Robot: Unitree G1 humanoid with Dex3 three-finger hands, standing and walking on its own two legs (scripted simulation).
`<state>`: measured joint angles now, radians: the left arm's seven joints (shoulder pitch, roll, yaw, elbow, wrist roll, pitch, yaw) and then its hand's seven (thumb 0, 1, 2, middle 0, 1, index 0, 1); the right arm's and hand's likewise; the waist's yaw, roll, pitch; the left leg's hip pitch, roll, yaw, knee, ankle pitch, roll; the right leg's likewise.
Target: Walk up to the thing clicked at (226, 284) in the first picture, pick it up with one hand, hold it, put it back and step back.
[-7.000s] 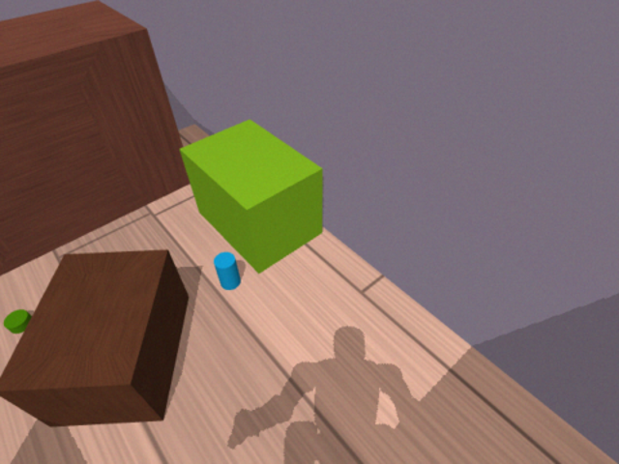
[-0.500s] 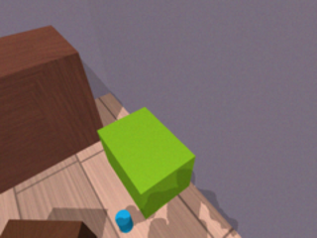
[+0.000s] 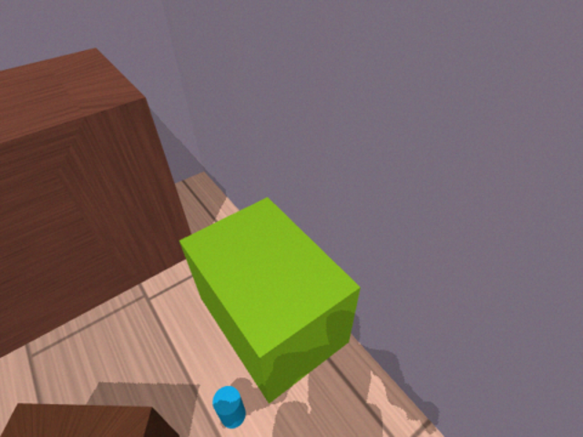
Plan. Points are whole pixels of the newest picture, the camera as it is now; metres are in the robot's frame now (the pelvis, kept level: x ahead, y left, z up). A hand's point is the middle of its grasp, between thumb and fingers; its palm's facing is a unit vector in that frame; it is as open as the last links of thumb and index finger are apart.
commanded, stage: stand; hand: left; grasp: from above
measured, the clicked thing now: (230, 407) +0.40 +0.24 -0.71
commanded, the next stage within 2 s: rise first in 0.56 s
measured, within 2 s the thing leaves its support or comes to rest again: neither
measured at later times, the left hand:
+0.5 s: hand out of the picture +0.07 +0.26 -0.16, palm faces -0.02 -0.94 -0.34, open 7.4 cm
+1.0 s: hand out of the picture +0.15 +0.26 -0.17, palm faces -0.05 -0.92 -0.38, open 10.8 cm
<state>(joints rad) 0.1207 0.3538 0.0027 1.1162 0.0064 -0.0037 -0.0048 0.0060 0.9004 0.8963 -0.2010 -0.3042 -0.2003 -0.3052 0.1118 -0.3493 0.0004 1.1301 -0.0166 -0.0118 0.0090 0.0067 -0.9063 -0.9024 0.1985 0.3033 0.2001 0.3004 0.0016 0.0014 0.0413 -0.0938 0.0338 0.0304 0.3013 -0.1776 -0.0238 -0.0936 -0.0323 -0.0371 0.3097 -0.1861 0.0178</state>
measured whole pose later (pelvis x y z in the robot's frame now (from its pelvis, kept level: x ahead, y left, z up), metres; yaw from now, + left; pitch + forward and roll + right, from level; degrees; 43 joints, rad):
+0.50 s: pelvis +0.00 +0.00 +0.00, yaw +0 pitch -2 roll +0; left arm 0.12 0.35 0.00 1.12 0.01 0.00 0.00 0.01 0.90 0.90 -0.20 -0.30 -0.20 -0.31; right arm 0.12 -0.35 0.00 1.13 -0.02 -0.01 0.01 0.01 -0.91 -0.90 0.20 0.30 0.20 0.30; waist 0.00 0.00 0.04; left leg -0.09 0.03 0.03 0.30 -0.18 -0.02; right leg -0.09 -0.03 -0.04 0.31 -0.19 0.02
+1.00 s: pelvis -0.01 +0.01 -0.02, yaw +0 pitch +8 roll +0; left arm -0.01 0.33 0.15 0.96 0.15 0.07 0.00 0.00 0.15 0.96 -0.06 -0.93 -0.08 -0.91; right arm 0.26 -0.23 -0.03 0.74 0.02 -0.05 -0.01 0.01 -0.94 -0.91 0.20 0.30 0.20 0.30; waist -0.03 -0.01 -0.02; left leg -0.47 0.04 0.02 0.64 -0.31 -0.01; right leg -0.46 -0.04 -0.03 0.63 -0.31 0.02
